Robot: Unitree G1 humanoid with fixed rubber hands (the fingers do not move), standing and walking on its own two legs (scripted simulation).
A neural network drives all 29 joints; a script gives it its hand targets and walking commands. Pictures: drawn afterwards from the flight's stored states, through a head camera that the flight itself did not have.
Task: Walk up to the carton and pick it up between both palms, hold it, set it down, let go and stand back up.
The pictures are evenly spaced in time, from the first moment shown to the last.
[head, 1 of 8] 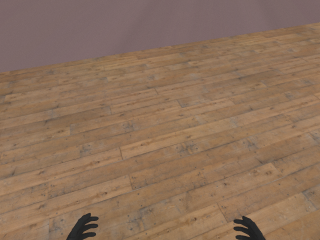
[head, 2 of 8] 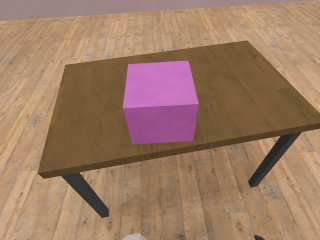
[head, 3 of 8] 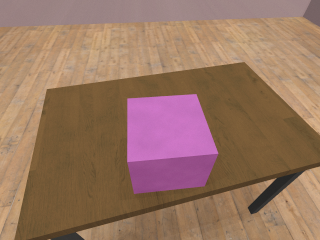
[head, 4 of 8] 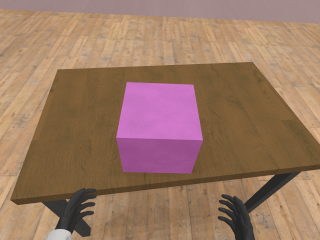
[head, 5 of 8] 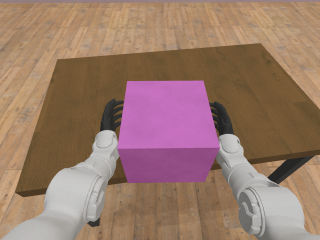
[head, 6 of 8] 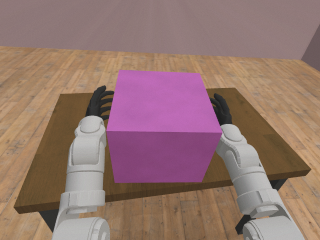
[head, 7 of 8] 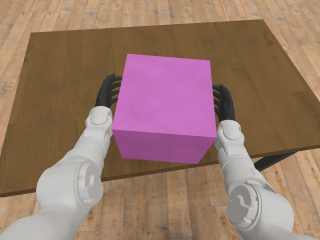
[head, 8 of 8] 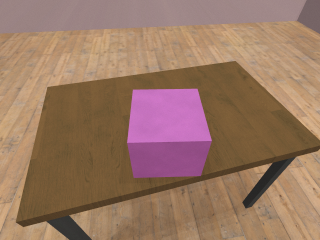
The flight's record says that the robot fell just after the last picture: no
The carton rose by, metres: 0.18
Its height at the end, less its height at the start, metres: +0.00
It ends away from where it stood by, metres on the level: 0.03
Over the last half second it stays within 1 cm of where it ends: yes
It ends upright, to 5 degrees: yes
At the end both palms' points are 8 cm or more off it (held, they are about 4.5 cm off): yes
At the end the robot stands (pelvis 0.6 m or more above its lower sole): yes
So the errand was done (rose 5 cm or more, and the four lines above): yes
